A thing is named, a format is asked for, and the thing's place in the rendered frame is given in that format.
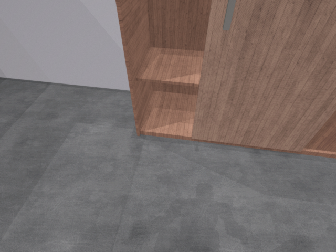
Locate handle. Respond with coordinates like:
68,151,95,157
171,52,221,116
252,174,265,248
223,0,236,30

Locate wardrobe door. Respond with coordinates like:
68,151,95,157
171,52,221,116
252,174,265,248
192,0,336,152
304,110,336,152

